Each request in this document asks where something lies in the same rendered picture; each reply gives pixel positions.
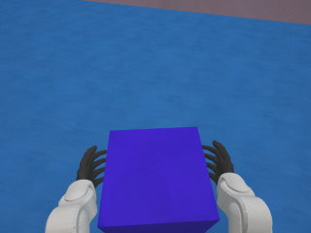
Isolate left robot hand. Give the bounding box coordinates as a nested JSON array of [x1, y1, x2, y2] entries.
[[76, 146, 107, 188]]

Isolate robot right forearm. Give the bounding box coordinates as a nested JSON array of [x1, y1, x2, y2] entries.
[[217, 172, 273, 233]]

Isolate robot left forearm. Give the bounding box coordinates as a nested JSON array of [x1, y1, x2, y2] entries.
[[45, 180, 98, 233]]

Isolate right robot hand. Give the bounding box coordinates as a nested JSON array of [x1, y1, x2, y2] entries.
[[202, 140, 234, 186]]

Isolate carton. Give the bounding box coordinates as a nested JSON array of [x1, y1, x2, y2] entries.
[[97, 126, 220, 233]]

